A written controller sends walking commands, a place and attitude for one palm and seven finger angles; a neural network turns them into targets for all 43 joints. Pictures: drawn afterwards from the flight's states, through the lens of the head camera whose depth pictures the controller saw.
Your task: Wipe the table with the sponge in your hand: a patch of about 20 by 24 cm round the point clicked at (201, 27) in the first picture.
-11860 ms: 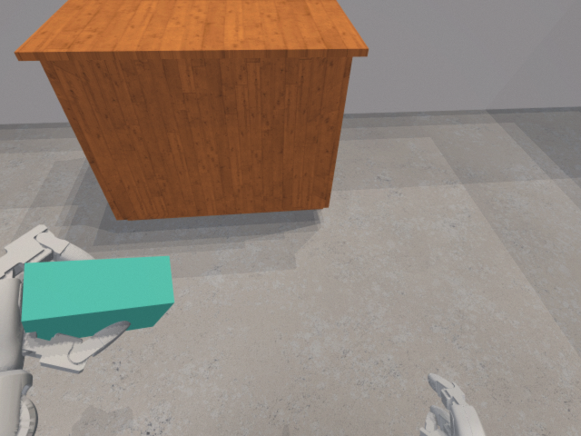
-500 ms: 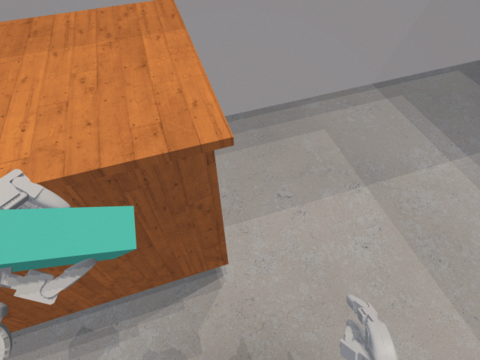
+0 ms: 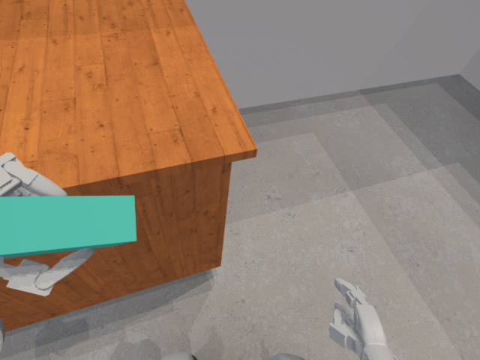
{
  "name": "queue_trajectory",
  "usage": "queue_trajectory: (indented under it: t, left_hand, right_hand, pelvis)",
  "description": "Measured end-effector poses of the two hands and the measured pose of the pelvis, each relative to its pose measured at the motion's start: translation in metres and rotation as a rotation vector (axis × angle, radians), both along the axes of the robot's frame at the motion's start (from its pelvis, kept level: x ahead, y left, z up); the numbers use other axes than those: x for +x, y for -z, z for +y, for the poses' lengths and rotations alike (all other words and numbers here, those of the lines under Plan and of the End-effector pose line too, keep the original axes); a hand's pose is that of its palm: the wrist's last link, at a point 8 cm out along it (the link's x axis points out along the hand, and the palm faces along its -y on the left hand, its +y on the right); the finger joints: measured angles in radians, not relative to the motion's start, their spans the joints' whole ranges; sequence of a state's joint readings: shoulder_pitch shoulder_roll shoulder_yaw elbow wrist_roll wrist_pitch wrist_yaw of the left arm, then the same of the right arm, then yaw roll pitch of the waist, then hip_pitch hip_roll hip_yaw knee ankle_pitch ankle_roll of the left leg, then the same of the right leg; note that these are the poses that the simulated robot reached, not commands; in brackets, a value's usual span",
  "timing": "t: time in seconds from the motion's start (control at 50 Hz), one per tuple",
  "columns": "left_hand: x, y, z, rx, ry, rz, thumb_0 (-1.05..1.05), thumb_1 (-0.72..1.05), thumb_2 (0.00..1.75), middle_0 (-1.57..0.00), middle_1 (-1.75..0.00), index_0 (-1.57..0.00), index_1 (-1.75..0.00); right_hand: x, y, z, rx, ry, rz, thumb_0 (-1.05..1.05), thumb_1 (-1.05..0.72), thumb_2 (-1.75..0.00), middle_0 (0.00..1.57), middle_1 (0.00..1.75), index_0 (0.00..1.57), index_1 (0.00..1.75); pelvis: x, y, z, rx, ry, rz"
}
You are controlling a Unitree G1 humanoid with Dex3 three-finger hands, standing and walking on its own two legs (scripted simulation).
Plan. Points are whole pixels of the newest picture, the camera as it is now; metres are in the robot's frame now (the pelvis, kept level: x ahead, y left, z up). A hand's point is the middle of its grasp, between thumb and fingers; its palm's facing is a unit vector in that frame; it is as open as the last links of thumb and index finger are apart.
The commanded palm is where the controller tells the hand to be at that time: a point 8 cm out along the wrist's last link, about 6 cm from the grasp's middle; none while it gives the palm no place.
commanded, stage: come to a stop and stand still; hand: left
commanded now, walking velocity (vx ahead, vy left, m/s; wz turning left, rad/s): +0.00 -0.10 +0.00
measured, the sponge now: (85, 226) +0.24 +0.21 +0.15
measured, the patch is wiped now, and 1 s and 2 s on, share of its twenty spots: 0.00 0.00 0.00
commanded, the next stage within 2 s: look again from close up in 1.00 s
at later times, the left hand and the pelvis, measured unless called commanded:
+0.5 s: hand (80, 314) +0.14 +0.18 +0.16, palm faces +0.38 -0.83 -0.42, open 9.5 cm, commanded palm +0.09 +0.22 +0.18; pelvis -0.07 -0.06 +0.00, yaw +1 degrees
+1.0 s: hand out of the picture +0.10 +0.18 +0.15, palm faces +0.39 -0.84 -0.39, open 9.5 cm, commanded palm +0.05 +0.22 +0.18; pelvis -0.11 -0.06 +0.00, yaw -1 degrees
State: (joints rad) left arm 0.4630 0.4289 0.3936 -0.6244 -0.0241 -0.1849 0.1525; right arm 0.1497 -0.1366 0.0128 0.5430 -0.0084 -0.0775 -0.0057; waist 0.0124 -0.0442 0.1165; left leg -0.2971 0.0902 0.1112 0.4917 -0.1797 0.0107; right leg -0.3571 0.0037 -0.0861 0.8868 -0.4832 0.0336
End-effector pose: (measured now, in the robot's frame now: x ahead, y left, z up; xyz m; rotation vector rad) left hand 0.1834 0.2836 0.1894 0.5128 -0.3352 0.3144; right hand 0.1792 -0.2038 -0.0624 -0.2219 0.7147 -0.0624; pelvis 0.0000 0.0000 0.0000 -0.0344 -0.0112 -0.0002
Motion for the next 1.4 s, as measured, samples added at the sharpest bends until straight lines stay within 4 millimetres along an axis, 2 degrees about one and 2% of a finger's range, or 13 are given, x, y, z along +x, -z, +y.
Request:
queue_trajectory:
  t: [0.08,0.16,0.3,0.42,0.52,0.68,0.82,0.94,1.1,1.16,1.24,1.28,1.4]
  left_hand:
    - [-0.014,-0.009,-0.012,0.0,0.024,0.013,0.0,-0.44,0.99,-0.8,-1.35,-0.81,-1.34]
    - [-0.03,-0.003,-0.026,0.007,0.011,0.066,0.0,-0.44,0.99,-0.8,-1.35,-0.81,-1.34]
    - [-0.058,0.013,-0.055,-0.025,-0.045,0.133,0.0,-0.44,0.99,-0.8,-1.35,-0.81,-1.34]
    - [-0.072,0.012,-0.07,-0.049,-0.039,0.117,0.0,-0.44,0.99,-0.8,-1.35,-0.81,-1.34]
    - [-0.082,0.011,-0.066,-0.041,-0.053,0.076,0.0,-0.44,0.99,-0.8,-1.35,-0.81,-1.34]
    - [-0.107,0.015,-0.062,-0.056,-0.054,0.055,0.0,-0.44,0.99,-0.8,-1.35,-0.81,-1.34]
    - [-0.12,0.012,-0.068,-0.048,-0.062,0.041,0.0,-0.44,0.99,-0.8,-1.35,-0.81,-1.34]
    - [-0.121,0.019,-0.067,-0.072,-0.07,0.072,0.0,-0.44,0.99,-0.8,-1.35,-0.81,-1.34]
    - [-0.116,0.023,-0.064,-0.068,-0.042,0.101,0.0,-0.44,0.99,-0.8,-1.35,-0.81,-1.34]
    - [-0.1,-0.005,-0.04,0.094,-0.032,0.003,0.0,-0.44,0.99,-0.81,-1.35,-0.81,-1.34]
    - [-0.086,-0.02,-0.011,0.043,-0.091,-0.088,0.0,-0.44,0.99,-0.81,-1.35,-0.81,-1.34]
    - [-0.084,-0.011,-0.016,0.003,-0.061,-0.054,0.0,-0.44,0.99,-0.81,-1.35,-0.81,-1.34]
    - [-0.082,0.039,-0.041,-0.08,0.087,0.141,0.0,-0.44,0.99,-0.81,-1.35,-0.81,-1.34]
  right_hand:
    - [-0.012,0.0,0.004,0.047,-0.013,-0.02,0.01,-0.9,-0.9,0.2,0.3,0.2,0.3]
    - [-0.032,0.011,-0.006,0.078,-0.002,-0.016,0.01,-0.9,-0.9,0.21,0.3,0.2,0.3]
    - [-0.08,0.037,-0.053,0.071,0.049,0.068,0.01,-0.9,-0.9,0.21,0.3,0.2,0.3]
    - [-0.116,0.036,-0.093,-0.013,0.111,0.134,0.02,-0.9,-0.9,0.2,0.3,0.2,0.3]
    - [-0.125,0.028,-0.109,-0.071,0.118,0.126,0.02,-0.91,-0.9,0.2,0.3,0.19,0.3]
    - [-0.121,0.011,-0.094,-0.064,0.08,0.035,0.02,-0.91,-0.9,0.2,0.3,0.19,0.3]
    - [-0.117,0.016,-0.073,0.008,0.017,-0.019,0.01,-0.9,-0.9,0.2,0.3,0.2,0.3]
    - [-0.132,0.024,-0.068,0.025,0.013,0.026,0.01,-0.9,-0.9,0.2,0.3,0.2,0.3]
    - [-0.157,0.024,-0.077,-0.016,0.054,0.092,0.02,-0.9,-0.9,0.2,0.3,0.2,0.3]
    - [-0.165,0.027,-0.078,-0.042,0.027,0.114,0.01,-0.9,-0.9,0.2,0.3,0.2,0.3]
    - [-0.167,0.025,-0.076,-0.022,0.039,0.086,0.02,-0.9,-0.9,0.2,0.3,0.2,0.3]
    - [-0.165,0.022,-0.072,-0.003,0.061,0.052,0.02,-0.9,-0.9,0.2,0.3,0.2,0.3]
    - [-0.151,0.014,-0.051,0.004,0.073,0.017,0.02,-0.9,-0.9,0.2,0.3,0.2,0.3]
  pelvis:
    - [-0.01,-0.002,-0.004,-0.01,0.015,0.004]
    - [-0.025,0.001,-0.016,0.005,0.018,0.002]
    - [-0.05,0.007,-0.043,0.04,0.008,-0.023]
    - [-0.059,0.001,-0.056,0.058,-0.002,-0.001]
    - [-0.072,0.001,-0.06,0.047,-0.013,0.012]
    - [-0.091,0.002,-0.059,0.043,0.003,-0.01]
    - [-0.103,0.004,-0.061,0.041,0.004,-0.014]
    - [-0.11,0.004,-0.06,0.035,0.007,-0.01]
    - [-0.11,0.001,-0.055,0.037,0.008,-0.011]
    - [-0.116,0.003,-0.056,0.033,0.001,-0.009]
    - [-0.115,0.003,-0.047,0.029,0.037,-0.01]
    - [-0.111,0.001,-0.037,0.028,0.058,-0.009]
    - [-0.093,0.0,-0.02,0.037,0.059,-0.005]
